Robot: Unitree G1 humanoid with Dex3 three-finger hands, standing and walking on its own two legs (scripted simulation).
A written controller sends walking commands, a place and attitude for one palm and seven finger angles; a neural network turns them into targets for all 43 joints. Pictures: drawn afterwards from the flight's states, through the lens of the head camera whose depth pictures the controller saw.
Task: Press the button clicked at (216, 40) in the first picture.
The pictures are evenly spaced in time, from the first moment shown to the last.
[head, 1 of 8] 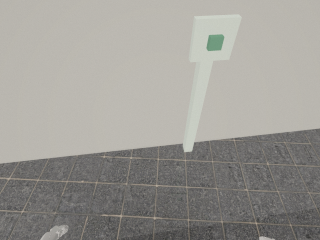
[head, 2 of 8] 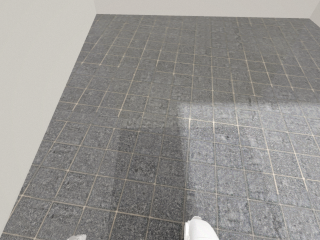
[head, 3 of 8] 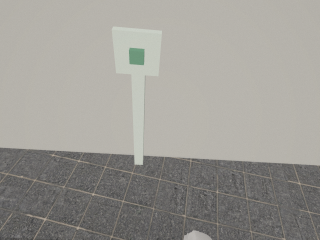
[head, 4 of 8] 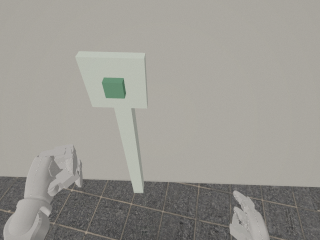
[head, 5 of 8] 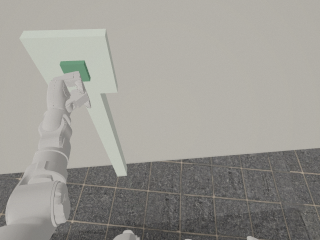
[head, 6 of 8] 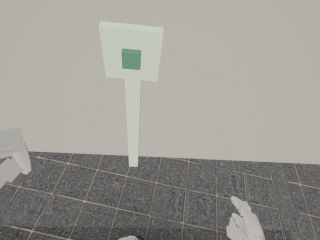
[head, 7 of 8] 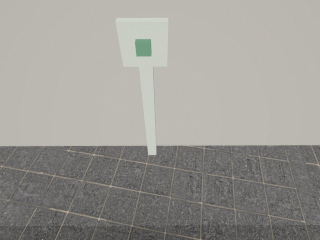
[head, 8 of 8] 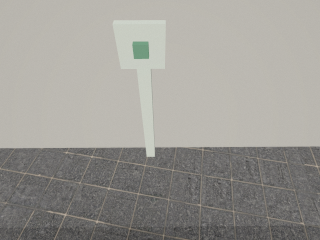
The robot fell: no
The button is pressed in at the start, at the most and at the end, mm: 0 13 0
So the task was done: yes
